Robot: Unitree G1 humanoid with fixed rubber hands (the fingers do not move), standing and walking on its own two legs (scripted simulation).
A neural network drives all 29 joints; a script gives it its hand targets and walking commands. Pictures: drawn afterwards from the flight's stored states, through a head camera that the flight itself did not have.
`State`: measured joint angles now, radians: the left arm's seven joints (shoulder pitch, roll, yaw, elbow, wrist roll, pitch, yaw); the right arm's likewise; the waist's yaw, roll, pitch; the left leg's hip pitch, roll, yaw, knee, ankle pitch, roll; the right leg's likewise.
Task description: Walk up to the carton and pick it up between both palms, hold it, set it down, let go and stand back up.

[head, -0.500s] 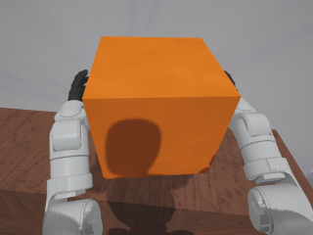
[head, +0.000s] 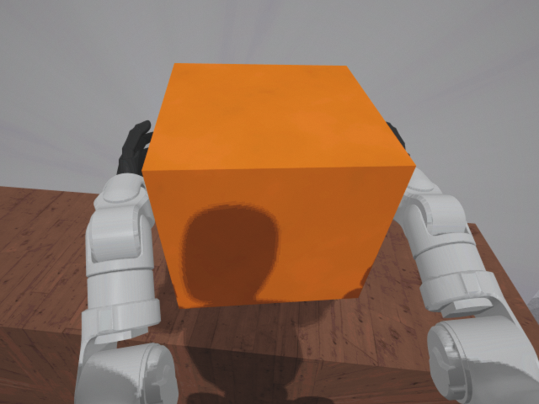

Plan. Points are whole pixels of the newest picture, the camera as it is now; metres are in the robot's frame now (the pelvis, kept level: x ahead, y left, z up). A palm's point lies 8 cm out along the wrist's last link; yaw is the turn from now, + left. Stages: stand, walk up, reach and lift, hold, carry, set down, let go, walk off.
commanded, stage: set down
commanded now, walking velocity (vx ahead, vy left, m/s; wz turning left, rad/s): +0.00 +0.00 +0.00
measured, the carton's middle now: (267, 181) +0.39 +0.00 +0.20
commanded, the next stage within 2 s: none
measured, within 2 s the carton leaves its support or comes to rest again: neither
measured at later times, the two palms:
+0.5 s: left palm (138, 202) +0.37 +0.19 +0.19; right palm (376, 209) +0.36 -0.17 +0.16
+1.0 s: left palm (147, 214) +0.38 +0.19 +0.15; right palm (372, 213) +0.38 -0.17 +0.14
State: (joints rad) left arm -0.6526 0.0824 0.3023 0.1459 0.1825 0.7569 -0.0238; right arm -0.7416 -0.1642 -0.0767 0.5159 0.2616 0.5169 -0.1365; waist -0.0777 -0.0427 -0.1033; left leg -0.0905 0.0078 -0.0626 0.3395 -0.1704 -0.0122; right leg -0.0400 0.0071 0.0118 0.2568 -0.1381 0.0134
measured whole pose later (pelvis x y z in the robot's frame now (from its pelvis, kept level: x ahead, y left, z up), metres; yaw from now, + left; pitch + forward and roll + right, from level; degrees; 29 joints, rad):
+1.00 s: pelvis +0.02 +0.00 +0.00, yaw +1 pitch -5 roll -1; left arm -0.54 0.07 0.27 0.30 0.18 0.37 -0.06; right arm -0.53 -0.07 -0.11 0.57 0.11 0.12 -0.12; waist -0.05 -0.07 0.02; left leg -0.05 0.01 -0.07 0.33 -0.19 -0.01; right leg 0.01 0.00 -0.02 0.25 -0.17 0.01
